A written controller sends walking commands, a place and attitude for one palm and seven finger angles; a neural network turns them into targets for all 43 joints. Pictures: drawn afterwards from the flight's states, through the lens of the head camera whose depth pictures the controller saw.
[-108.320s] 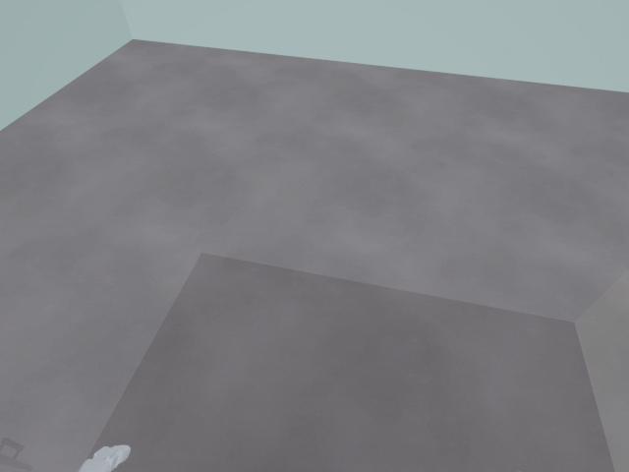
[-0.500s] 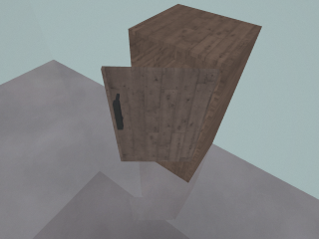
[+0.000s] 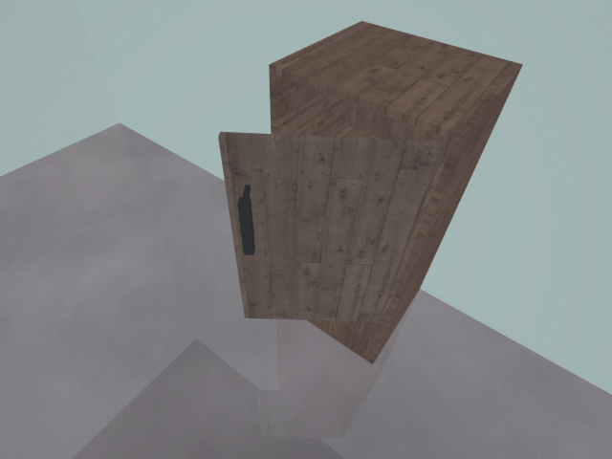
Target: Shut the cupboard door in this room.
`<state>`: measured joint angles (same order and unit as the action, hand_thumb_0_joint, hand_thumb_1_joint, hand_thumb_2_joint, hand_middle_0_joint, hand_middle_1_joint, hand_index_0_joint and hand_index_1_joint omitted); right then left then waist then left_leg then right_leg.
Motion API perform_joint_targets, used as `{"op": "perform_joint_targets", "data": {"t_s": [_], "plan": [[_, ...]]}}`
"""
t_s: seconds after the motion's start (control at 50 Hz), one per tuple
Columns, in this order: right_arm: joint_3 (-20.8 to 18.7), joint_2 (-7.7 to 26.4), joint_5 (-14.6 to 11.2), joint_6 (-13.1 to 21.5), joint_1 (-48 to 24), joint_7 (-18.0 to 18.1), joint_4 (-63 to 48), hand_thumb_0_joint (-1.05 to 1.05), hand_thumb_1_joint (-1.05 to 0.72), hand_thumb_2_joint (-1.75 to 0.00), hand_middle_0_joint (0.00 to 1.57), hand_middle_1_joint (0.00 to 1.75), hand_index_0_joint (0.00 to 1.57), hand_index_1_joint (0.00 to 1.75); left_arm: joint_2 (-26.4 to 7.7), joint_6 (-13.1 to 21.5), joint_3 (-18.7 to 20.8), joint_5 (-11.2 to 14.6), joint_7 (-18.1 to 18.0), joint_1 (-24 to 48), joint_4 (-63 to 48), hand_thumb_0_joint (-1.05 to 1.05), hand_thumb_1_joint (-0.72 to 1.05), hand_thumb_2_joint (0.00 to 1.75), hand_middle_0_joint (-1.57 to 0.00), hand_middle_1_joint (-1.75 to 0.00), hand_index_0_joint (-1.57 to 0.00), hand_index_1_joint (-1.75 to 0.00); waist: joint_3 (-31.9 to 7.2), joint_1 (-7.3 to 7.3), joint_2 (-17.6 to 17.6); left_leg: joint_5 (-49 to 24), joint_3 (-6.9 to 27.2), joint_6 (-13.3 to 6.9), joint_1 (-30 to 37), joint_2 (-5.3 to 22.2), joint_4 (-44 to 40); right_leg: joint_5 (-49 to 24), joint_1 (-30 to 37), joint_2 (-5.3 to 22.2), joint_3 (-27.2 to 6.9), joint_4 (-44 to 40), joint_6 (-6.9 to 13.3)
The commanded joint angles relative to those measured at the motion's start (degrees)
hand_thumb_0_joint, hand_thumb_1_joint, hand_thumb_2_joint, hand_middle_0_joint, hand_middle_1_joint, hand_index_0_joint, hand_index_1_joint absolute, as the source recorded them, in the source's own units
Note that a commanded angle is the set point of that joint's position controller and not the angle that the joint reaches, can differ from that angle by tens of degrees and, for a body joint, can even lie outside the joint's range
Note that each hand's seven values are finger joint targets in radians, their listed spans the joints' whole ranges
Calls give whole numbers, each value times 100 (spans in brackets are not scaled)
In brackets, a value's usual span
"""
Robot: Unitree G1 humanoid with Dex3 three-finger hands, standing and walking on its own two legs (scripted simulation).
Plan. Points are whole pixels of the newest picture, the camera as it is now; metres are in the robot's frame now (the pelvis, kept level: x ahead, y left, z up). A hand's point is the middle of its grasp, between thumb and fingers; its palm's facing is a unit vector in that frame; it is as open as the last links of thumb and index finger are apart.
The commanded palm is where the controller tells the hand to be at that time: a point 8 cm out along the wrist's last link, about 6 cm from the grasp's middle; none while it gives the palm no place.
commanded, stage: look again from close up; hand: left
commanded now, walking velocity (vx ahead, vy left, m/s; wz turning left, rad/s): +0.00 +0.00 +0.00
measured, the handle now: (248, 220) +0.55 +0.15 -0.04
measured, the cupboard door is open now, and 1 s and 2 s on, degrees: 36 36 36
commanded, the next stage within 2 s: shuffle to correct the standing spot in 0.12 s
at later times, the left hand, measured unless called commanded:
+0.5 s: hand out of the picture -0.07 +0.17 -0.17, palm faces +0.04 -0.99 -0.17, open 7.4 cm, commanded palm none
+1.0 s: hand out of the picture +0.05 +0.14 -0.16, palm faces +0.02 -0.98 -0.21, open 7.3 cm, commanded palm none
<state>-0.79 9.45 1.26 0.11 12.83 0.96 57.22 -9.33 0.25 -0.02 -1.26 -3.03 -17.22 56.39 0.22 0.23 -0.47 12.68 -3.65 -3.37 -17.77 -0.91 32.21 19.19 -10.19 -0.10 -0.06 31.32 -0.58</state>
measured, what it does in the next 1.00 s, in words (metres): steps on the spot: right foot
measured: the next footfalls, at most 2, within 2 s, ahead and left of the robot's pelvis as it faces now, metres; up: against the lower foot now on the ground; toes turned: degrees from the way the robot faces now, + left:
right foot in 1.00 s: +0.08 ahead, -0.17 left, +0.00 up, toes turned -6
left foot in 1.32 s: +0.18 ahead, +0.04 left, +0.00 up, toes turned +10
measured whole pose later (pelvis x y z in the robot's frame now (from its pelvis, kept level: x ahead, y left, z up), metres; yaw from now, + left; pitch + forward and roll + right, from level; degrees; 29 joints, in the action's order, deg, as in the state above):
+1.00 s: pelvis +0.02 -0.04 +0.00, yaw -1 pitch +0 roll +1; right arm -3.1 6.5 1.8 0.2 22.1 0.9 63.5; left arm -9.6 0.5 3.2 -1.9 -0.6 -18.1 57.9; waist -0.2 -1.4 -0.2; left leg 13.6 -3.9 -1.2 -16.2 1.4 29.3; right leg 17.7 -15.4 3.4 3.8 30.2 0.8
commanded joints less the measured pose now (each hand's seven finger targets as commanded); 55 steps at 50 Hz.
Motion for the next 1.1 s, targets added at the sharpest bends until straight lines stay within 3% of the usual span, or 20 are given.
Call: {"op": "perform_joint_targets", "data": {"t_s": [0.0, 0.2, 0.3, 0.36, 0.46, 0.56, 0.62, 0.66, 0.7, 0.72, 0.76, 0.8, 0.86, 0.9, 0.94, 0.96, 0.98, 1.0, 1.04, 1.08], "plan": [[-121, 677, -26, 91, 149, 29, -259, 0, -90, -90, 20, 30, 20, 30, -540, 32, 98, 1, -4, -529, -210, 0, 90, 90, -20, -30, -20, -30, 239, 13, 287, -310, 996, -15, 295, 724, -961, -707, -440, 364, -379, -619, 245], [-140, 737, -52, 65, 82, -3, -120, 0, -90, -90, 20, 30, 20, 30, -500, 27, 64, -17, 32, -586, -75, 0, 90, 90, -20, -30, -20, -30, 235, -11, 172, 558, 1107, 32, 290, 737, -1475, -554, -360, 412, -344, -843, 186], [-242, 951, -18, -28, 190, 15, 19, 0, -90, -90, 20, 30, 20, 30, -402, -50, 95, -90, 117, -901, 115, 0, 90, 90, -20, -30, -20, -30, 371, 4, 332, 2455, 1492, -95, 14, 1045, -2047, 411, -416, 157, 78, -515, 163], [-309, 1038, -9, -54, 170, 41, 23, 0, -90, -90, 20, 30, 20, 30, -343, -104, 121, -117, 176, -1148, 188, 0, 90, 90, -20, -30, -20, -30, 524, 84, 440, 2825, 1652, -224, -324, 1235, -2227, 359, -333, 68, 247, -238, 204], [-319, 847, -6, -24, 284, 70, 108, 0, -90, -90, 20, 30, 20, 30, -300, -71, 175, -78, 220, -1411, 292, 0, 90, 90, -20, -30, -20, -30, 375, 95, 133, 2233, 1169, -83, -227, 971, -1764, 364, -178, 194, -16, -806, 363], [-205, 343, -26, 28, 369, 42, 126, 0, -90, -90, 20, 30, 20, 30, -512, -4, 231, -12, 172, -1361, 335, 0, 90, 90, -20, -30, -20, -30, 696, -13, -851, 978, 121, 123, -324, 216, 43, 1462, -675, 973, -1335, -1831, 772], [-179, 228, -23, 94, 628, 47, 224, 0, -90, -90, 20, 30, 20, 30, -495, 15, 249, 11, 164, -1090, 302, 0, 90, 90, -20, -30, -20, -30, 655, -180, -655, 720, -34, 134, 78, 234, 224, 1189, -985, 997, -1138, -1594, 869], [-192, 317, -31, 136, 921, 63, 347, 0, -90, -90, 20, 30, 20, 30, -355, 1, 211, 5, 193, -966, 279, 0, 90, 90, -20, -30, -20, -30, 682, -281, -37, 1039, 386, 65, 584, 493, -499, 984, -1378, 542, -614, -962, 674], [-343, 809, 27, 152, 1395, 116, 448, 0, -90, -90, 20, 30, 20, 30, -122, -8, 196, -43, 242, -927, 187, 0, 90, 90, -20, -30, -20, -30, 835, -404, 1309, 2560, 2195, -415, 856, 1655, -2012, 752, -2067, -68, 264, 703, 345], [-409, 999, 31, 171, 1481, 130, 444, 0, -90, -90, 20, 30, 20, 30, -146, -26, 207, -97, 257, -690, 92, 0, 90, 90, -20, -30, -20, -30, 996, -424, 1351, 2974, 2789, -729, 513, 2157, -2571, 827, -2176, 47, 304, 1669, 314], [-362, 851, 4, 230, 1224, 122, 364, 0, -90, -90, 20, 30, 20, 30, -191, -36, 245, -121, 298, -652, 65, 0, 90, 90, -20, -30, -20, -30, 1127, -197, 813, 2679, 2674, -907, -20, 2188, -2710, 603, -2172, 392, -36, 2400, 312], [-343, 729, 14, 269, 1026, 116, 319, 0, -90, -90, 20, 30, 20, 30, -35, -8, 270, -76, 326, -658, 85, 0, 90, 90, -20, -30, -20, -30, 887, -68, 505, 1969, 2130, -839, -174, 1995, -2595, 314, -1841, 571, -49, 2134, 240], [-387, 762, 35, 255, 793, 99, 249, 0, -90, -90, 20, 30, 20, 30, 131, -2, 234, -31, 332, -681, 92, 0, 90, 90, -20, -30, -20, -30, 431, 12, 508, 1427, 1445, -685, -255, 1569, -2322, 172, -938, 414, 300, 1040, 161], [-438, 789, 44, 193, 756, 91, 262, 0, -90, -90, 20, 30, 20, 30, 171, 7, 261, -25, 318, -832, 129, 0, 90, 90, -20, -30, -20, -30, 305, 88, 573, 1747, 1287, -557, -498, 1405, -2073, -93, -276, 237, 541, 320, 123], [-439, 635, 46, 106, 719, 69, 306, 0, -90, -90, 20, 30, 20, 30, -11, 18, 312, -38, 278, -1257, 337, 0, 90, 90, -20, -30, -20, -30, 309, 301, 231, 2186, 1000, -254, -1079, 993, -1349, -254, 695, 97, 621, -626, 126], [-390, 387, 22, 90, 706, 41, 250, 0, -90, -90, 20, 30, 20, 30, -272, 47, 376, -59, 226, -1477, 363, 0, 90, 90, -20, -30, -20, -30, 309, 410, -486, 2125, 643, -85, -1756, 584, -487, 471, 1190, 594, -26, -1175, 293], [-297, 13, -14, 93, 594, 13, 79, 0, -90, -90, 20, 30, 20, 30, -671, 72, 436, -83, 150, -1651, 366, 0, 90, 90, -20, -30, -20, -30, 458, 503, -1763, 1827, -196, 132, -2501, 26, 888, 1714, 1277, 1738, -1530, -2000, 714], [-332, 139, 23, 76, 193, -36, -84, 0, -90, -90, 20, 30, 20, 30, -754, 89, 453, -41, 104, -1543, 288, 0, 90, 90, -20, -30, -20, -30, 662, 523, -1522, 1845, -29, 77, -2435, 212, 2092, 2203, 553, 2300, -2144, -2526, 1056], [-376, 228, 51, 36, 413, -107, 19, 0, -90, -90, 20, 30, 20, 30, -598, 194, 411, -23, 99, -890, 155, 0, 90, 90, -20, -30, -20, -30, 639, 86, -952, 1142, 196, 81, -2255, 430, 2981, 1479, 121, 1950, -1590, -2385, 1045], [-356, 109, 50, 12, 624, -150, 133, 0, -90, -90, 20, 30, 20, 30, -397, 254, 346, -34, 80, -544, 103, 0, 90, 90, -20, -30, -20, -30, 691, -111, -739, 752, 134, 142, -1937, 561, 2986, 392, -61, 1682, -722, -2172, 999]]}}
